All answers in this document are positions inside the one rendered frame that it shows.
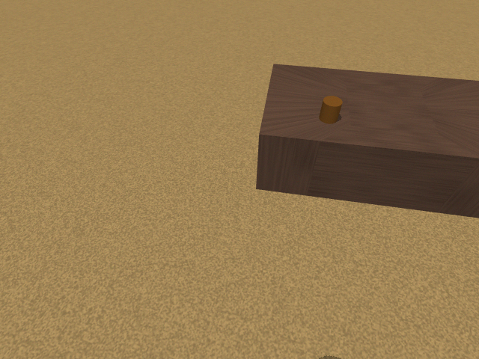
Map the can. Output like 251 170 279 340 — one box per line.
319 96 343 124

